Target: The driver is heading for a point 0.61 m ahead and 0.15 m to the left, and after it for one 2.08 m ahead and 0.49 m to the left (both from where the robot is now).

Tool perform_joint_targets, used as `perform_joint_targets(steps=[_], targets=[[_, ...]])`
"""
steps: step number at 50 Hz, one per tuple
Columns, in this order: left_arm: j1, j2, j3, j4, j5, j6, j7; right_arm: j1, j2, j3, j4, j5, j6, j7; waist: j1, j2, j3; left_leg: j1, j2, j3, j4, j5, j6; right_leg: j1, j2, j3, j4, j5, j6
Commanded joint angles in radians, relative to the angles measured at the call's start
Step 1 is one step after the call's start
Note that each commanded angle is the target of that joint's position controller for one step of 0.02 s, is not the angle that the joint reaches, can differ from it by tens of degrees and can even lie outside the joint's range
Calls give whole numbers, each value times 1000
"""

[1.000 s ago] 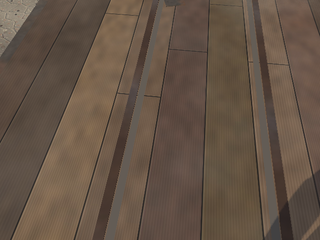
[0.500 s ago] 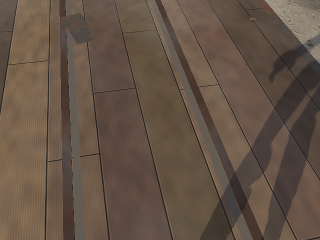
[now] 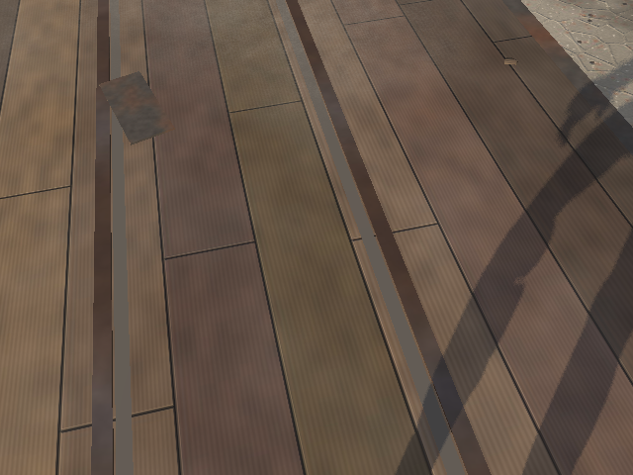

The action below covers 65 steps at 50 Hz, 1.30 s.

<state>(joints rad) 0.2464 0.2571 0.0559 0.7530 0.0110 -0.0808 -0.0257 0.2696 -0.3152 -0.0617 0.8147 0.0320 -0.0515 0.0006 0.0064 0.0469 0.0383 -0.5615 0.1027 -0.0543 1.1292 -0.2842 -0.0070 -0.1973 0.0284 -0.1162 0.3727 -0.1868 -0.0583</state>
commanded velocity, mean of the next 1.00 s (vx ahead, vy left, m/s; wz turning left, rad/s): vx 0.43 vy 0.00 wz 0.38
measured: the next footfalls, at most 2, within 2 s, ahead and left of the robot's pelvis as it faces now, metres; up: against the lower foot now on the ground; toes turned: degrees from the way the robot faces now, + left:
left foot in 0.34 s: +0.33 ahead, +0.16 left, +0.00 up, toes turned +14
right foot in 0.80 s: +0.67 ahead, +0.06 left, +0.00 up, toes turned +24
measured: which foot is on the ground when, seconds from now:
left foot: up 0.00-0.32, down 0.34-0.84, up 0.86-1.00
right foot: down 0.00-0.32, up 0.34-0.78, down 0.80-1.00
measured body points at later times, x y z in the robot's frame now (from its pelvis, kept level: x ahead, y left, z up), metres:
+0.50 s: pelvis +0.27 +0.08 -0.01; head +0.31 +0.10 +0.44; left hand +0.33 +0.38 -0.11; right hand +0.46 -0.16 -0.11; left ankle +0.29 +0.15 -0.74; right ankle +0.27 -0.09 -0.66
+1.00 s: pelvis +0.53 +0.10 -0.01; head +0.56 +0.10 +0.44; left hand +0.56 +0.39 -0.11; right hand +0.73 -0.11 -0.13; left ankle +0.43 +0.22 -0.68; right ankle +0.64 +0.05 -0.74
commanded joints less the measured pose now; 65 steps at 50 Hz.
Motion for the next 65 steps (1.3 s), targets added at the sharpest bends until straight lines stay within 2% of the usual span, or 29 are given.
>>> perform_joint_targets(steps=[1,6,11,14,16,17,18,19,20,22,24,26,31,36,38,40,41,42,43,44,46,47,51,54,57,59,60,62,65], targets=[[-46,112,34,-35,8,-38,9,34,-37,-14,-53,-3,14,-6,-25,-106,-11,-93,45,-66,-43,120,-15,41,-284,153,-246,243,-153],[-14,151,44,3,2,-31,28,-111,-7,2,-102,-11,3,22,25,-85,37,-89,22,2,-341,357,-1,85,-258,0,-270,264,-117],[64,192,59,51,-23,4,35,-245,-9,8,-183,-11,4,54,68,-72,77,-156,3,65,-481,279,49,272,-317,-50,-206,353,-97],[47,232,69,49,-31,29,45,-203,-48,-12,-206,-11,12,65,15,-118,5,-26,-79,147,-491,134,103,332,-319,-90,-33,776,-63],[19,240,68,40,-38,43,52,30,-124,-59,-159,-7,18,53,-123,-114,-128,305,-166,176,-551,133,163,243,-275,-125,306,894,-20],[37,204,52,25,-20,35,56,180,-207,-94,-126,-5,30,32,-183,-15,-217,606,-80,-2,-586,148,218,7,-229,-124,606,600,27],[138,50,4,-28,11,7,38,138,-304,-105,-136,1,21,27,-46,236,-294,922,173,-580,-683,-20,412,-452,-9,-22,955,-364,91],[27,131,13,-37,-24,-34,23,166,-218,-79,-166,-8,5,33,-125,103,-401,969,228,-778,-825,-121,433,-558,0,206,1044,-407,72],[-71,176,25,-70,-59,-54,15,131,-168,-64,-159,-18,-9,35,-135,55,-257,874,204,-635,-849,-48,377,-627,-47,216,1015,-310,46],[-78,164,24,-60,-21,-65,27,6,-113,-48,-177,-15,-15,31,-46,-49,-116,598,121,-417,-851,170,319,-533,-121,208,838,-179,42],[-40,169,33,-54,-6,-42,26,-43,-91,-38,-205,-31,-17,22,4,-17,-96,464,81,-342,-889,302,315,-427,-143,212,761,-128,64],[-41,140,26,-56,4,-22,27,-35,-110,-42,-200,-24,-21,12,14,-22,-78,383,61,-277,-906,390,318,-405,-136,186,675,-91,99],[-205,80,-3,-88,0,-19,17,29,-122,-43,-164,-18,-15,-12,-56,22,-39,309,-20,-139,-908,315,239,-333,-88,148,293,256,133],[-304,117,4,-121,-10,-38,-5,107,-124,-40,-112,-15,-10,-10,-97,37,-2,438,50,-211,-838,283,218,-344,-65,163,142,281,85],[-272,135,14,-116,2,-48,-10,107,-122,-40,-101,-23,3,-18,-75,57,-17,511,65,-233,-754,442,189,-318,-47,156,106,225,51],[-140,158,29,-77,17,-59,-7,65,-108,-35,-111,-24,11,-22,2,62,-94,519,7,-203,-594,657,137,-128,-21,116,40,318,6],[-36,205,38,-65,32,-64,-3,59,-74,-21,-135,-36,10,-23,43,7,-220,430,-53,-170,-411,543,91,103,-137,209,101,622,-47],[57,258,49,-48,41,-52,1,207,-18,0,-121,-35,4,-22,25,-223,-383,140,-178,-108,-51,12,9,475,-379,490,155,875,-223],[112,198,39,-16,5,-33,-8,278,-52,-2,-93,-24,4,-16,32,-305,-478,19,-212,-143,107,-411,-19,542,-459,692,99,747,-292],[61,168,30,-30,-16,-20,-10,198,-127,-22,-95,-9,15,-17,50,-190,-358,-39,-165,-162,179,-369,-27,425,-422,632,52,522,-252],[-93,102,-1,-47,-3,-2,-4,51,-117,-23,-131,-22,44,-27,14,-98,-159,-39,-89,-89,91,-266,-40,145,-336,464,-22,370,-192],[-138,85,-10,-46,4,0,-3,42,-99,-23,-135,-31,59,-32,-18,-118,-123,33,-49,-77,-1,-224,-42,31,-300,410,-55,342,-171],[-179,112,-2,-10,15,8,2,87,-11,2,-107,-39,70,-42,-46,-184,-147,262,-50,-6,-321,-118,-60,-91,-221,249,-73,521,-168],[-164,130,0,19,3,22,8,60,-32,-2,-96,-36,74,-41,-31,-158,-185,346,-54,5,-468,34,-51,-69,-236,253,-73,360,-166],[-170,97,-18,39,-5,38,6,12,-32,-3,-98,-54,81,-38,-40,-132,-113,452,-60,10,-664,163,-15,-154,-179,250,-80,-67,-88],[-106,75,-29,60,15,36,0,-35,-105,-12,-129,-58,79,-47,10,-24,-67,466,39,-88,-698,242,32,-201,-95,212,-37,-247,-1],[-86,72,-28,66,9,41,4,-49,-118,-22,-103,-50,77,-43,33,73,-50,351,5,-75,-700,33,51,-136,-47,148,-19,-205,24],[-122,90,-25,76,4,50,15,-61,-40,-4,-101,-58,62,-35,7,42,-25,291,-24,-57,-722,12,23,-80,-52,141,24,-120,29],[-125,112,-19,85,-5,60,21,-49,-63,-13,-92,-47,39,-40,-6,15,-40,372,-38,-17,-662,171,4,-117,-54,165,63,25,8]])
Velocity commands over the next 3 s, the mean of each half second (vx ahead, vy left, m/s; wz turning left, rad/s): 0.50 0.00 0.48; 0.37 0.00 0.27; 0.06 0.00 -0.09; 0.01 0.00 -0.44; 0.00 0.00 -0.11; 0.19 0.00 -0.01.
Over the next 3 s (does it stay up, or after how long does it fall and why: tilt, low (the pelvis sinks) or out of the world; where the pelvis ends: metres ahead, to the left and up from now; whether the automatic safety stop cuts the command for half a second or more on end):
stays up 0.66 0.18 0.00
